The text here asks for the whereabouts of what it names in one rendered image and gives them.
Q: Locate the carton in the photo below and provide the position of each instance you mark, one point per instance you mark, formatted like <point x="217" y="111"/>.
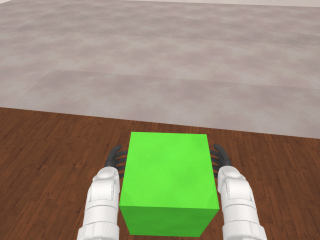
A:
<point x="168" y="186"/>

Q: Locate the robot left forearm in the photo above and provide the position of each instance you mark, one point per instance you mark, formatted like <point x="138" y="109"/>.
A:
<point x="102" y="206"/>

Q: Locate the robot right forearm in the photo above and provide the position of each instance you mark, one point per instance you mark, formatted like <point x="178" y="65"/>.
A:
<point x="238" y="206"/>

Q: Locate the left robot hand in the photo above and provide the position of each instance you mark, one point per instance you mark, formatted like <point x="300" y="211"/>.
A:
<point x="112" y="160"/>

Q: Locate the right robot hand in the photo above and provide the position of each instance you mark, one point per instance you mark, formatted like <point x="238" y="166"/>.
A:
<point x="223" y="158"/>

